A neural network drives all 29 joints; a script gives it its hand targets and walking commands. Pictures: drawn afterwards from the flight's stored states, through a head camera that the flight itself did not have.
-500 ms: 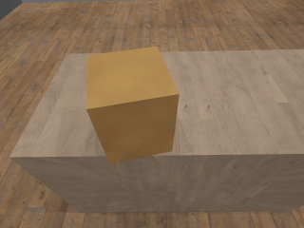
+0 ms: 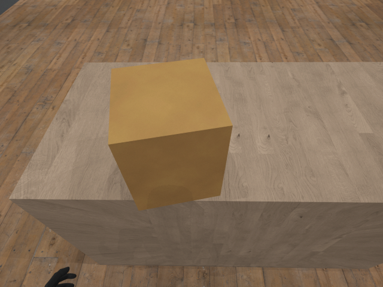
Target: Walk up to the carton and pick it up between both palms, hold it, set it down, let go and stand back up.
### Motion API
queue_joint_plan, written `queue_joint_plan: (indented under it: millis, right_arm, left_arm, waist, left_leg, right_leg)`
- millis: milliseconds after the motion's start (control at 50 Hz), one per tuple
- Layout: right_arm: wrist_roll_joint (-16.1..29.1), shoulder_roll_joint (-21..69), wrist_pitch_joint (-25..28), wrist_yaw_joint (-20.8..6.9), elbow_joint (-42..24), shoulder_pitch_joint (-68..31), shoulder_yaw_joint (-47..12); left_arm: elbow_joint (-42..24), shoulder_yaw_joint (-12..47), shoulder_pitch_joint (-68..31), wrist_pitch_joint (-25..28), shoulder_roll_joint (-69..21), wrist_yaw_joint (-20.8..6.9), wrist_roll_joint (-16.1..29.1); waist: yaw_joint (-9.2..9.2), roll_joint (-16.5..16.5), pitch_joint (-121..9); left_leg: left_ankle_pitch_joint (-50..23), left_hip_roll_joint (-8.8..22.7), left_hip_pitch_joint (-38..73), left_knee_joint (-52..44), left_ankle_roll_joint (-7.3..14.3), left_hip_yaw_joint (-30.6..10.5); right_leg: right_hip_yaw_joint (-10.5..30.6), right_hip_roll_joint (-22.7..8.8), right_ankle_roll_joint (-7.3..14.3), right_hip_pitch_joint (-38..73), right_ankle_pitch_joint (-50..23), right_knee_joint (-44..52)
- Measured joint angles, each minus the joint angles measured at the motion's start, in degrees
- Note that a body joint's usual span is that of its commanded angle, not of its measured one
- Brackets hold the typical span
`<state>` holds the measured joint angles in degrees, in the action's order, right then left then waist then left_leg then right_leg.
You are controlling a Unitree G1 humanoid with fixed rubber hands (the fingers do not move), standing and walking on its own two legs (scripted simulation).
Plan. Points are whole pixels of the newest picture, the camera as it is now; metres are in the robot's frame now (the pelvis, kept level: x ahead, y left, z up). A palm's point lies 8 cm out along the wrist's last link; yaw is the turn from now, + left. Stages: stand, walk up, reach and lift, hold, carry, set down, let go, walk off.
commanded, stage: walk up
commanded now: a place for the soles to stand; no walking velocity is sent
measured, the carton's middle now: (170, 137) +0.42 +0.08 +0.07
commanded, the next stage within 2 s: none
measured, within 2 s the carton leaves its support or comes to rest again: neither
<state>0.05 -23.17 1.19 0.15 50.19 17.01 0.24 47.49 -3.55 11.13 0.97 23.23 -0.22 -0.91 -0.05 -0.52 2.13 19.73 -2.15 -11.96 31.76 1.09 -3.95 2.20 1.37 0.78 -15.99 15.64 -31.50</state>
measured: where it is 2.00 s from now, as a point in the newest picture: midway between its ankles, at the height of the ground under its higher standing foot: outside the picture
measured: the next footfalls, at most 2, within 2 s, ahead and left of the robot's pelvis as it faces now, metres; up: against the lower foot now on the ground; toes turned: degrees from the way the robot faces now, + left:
none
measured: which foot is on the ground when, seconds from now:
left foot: down 0.00-1.00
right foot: down 0.00-1.00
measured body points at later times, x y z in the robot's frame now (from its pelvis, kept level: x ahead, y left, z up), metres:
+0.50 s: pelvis -0.01 +0.00 +0.00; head +0.02 +0.00 +0.45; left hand +0.11 +0.33 -0.10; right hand +0.04 -0.31 -0.12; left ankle -0.03 +0.11 -0.73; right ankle +0.01 -0.12 -0.73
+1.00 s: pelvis -0.02 +0.00 +0.00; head -0.02 +0.00 +0.45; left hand +0.10 +0.32 -0.09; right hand +0.04 -0.32 -0.11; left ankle -0.03 +0.11 -0.73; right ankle +0.01 -0.12 -0.73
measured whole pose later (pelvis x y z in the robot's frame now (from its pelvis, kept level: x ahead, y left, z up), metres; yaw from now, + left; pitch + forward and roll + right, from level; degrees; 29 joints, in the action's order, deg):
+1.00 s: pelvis -0.02 +0.00 +0.00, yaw +0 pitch -1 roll +0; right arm -0.8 -23.2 1.3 0.1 51.9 16.1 0.2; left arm 47.5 -3.1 10.0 1.0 23.2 -0.2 -0.9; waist -0.1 -0.5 1.0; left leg 17.9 -2.2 -12.0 31.2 1.1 -4.1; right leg 2.2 1.3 0.8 -15.6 13.4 -30.1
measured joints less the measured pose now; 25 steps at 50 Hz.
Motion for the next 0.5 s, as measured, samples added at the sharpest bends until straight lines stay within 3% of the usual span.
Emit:
queue_joint_plan:
  millis: [500]
  right_arm:
    - [-1.03, 0.00, 0.10, 0.00, 1.48, -0.24, 0.00]
  left_arm:
    - [0.01, 0.05, -0.34, 0.00, 0.00, 0.00, 0.00]
  waist:
    - [0.00, 0.00, 0.71]
  left_leg:
    - [-0.69, 0.00, -0.13, -0.29, -0.01, -0.07]
  right_leg:
    - [-0.01, -0.02, 0.00, 0.37, -1.19, 1.29]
